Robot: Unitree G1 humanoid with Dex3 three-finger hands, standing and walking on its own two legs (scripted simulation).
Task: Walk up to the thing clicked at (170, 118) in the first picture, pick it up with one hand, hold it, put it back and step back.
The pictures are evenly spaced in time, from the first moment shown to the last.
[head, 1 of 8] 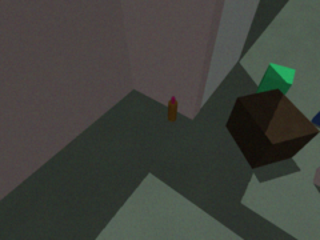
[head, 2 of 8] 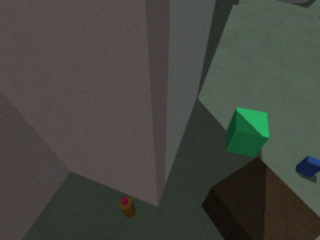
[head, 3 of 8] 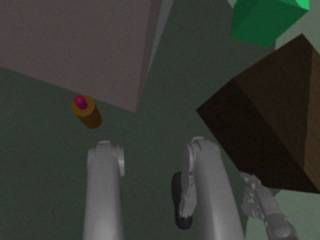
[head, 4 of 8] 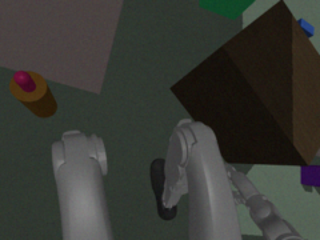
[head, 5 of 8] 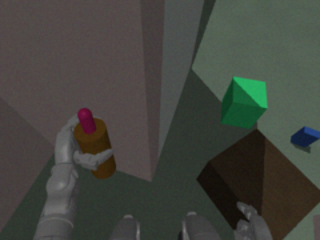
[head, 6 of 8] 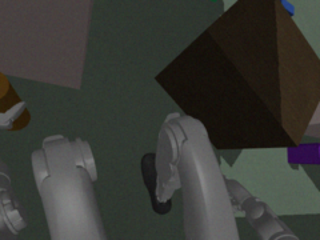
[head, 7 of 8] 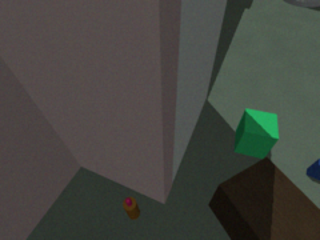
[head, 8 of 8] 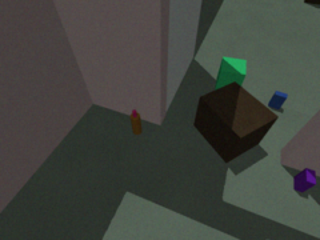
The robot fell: no
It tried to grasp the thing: yes
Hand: left
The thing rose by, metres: 0.64
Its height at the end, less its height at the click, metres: +0.00
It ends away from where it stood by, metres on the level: 0.04
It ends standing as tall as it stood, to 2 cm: yes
